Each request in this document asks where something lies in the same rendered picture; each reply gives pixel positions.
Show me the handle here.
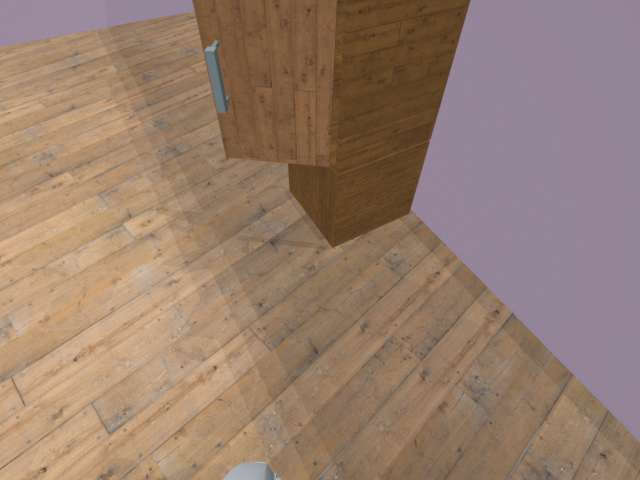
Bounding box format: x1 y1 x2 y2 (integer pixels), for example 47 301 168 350
204 40 230 114

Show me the cupboard door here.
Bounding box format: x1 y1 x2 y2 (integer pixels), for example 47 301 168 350
192 0 338 167

